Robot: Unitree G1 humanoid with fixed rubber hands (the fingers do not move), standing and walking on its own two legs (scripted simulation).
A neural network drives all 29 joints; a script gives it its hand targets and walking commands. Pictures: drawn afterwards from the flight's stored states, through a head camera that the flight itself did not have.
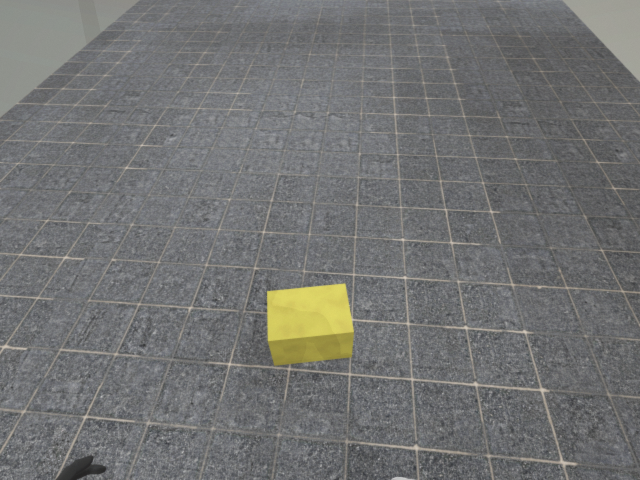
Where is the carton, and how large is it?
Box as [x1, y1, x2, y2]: [267, 284, 353, 365]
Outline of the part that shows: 345,284 267,291 268,343 274,365 351,356 353,329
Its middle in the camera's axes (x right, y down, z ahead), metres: -0.04 +0.28 +1.28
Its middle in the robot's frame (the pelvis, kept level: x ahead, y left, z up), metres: +0.70 +0.04 -0.67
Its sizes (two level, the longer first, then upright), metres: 0.259 0.179 0.174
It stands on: the floor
